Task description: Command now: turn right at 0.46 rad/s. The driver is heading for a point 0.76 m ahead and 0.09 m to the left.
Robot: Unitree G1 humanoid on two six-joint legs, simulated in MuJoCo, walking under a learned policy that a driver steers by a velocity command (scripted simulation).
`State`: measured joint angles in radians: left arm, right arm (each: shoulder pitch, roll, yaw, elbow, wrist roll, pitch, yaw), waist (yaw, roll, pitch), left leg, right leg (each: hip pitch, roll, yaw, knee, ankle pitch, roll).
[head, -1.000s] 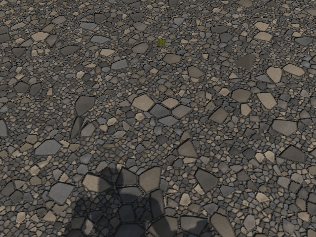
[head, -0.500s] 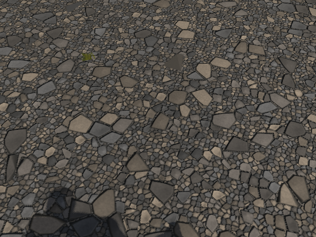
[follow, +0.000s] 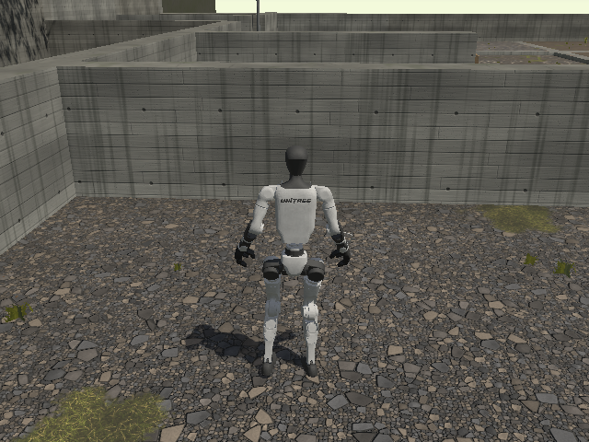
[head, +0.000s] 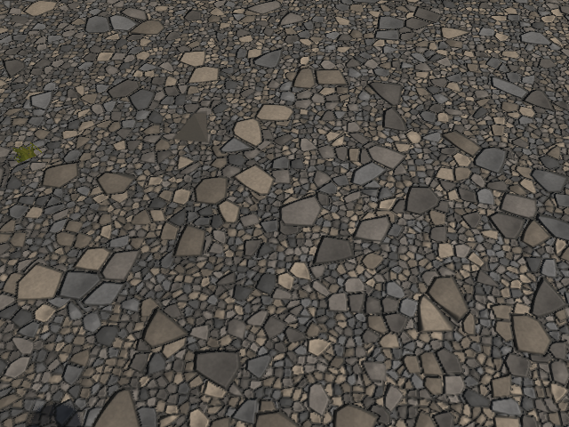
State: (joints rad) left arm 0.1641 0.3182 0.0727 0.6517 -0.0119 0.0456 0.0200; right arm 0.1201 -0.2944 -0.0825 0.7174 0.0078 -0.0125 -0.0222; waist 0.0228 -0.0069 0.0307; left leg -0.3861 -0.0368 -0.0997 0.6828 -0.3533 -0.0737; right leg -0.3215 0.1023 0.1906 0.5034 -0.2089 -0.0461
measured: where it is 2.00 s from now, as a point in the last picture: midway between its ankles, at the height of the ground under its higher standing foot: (321, 371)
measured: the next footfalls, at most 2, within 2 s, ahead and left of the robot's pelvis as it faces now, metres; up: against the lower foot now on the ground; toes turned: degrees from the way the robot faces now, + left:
left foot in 0.06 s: +0.05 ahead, +0.14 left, +0.00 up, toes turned -6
right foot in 0.38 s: +0.01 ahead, -0.13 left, +0.00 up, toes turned -1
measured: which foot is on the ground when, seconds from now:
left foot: up 0.00-0.04, down 0.06-1.00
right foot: down 0.00-0.06, up 0.08-0.36, down 0.38-0.88, up 0.90-1.00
